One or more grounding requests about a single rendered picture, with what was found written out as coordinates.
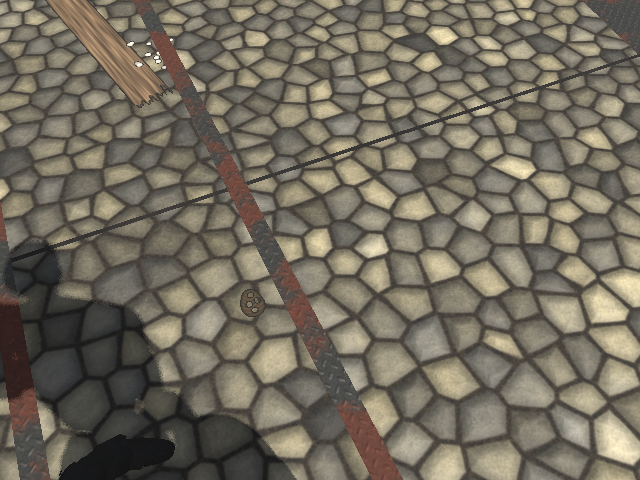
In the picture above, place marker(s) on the robot left hand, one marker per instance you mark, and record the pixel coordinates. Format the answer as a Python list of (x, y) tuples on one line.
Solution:
[(118, 455)]

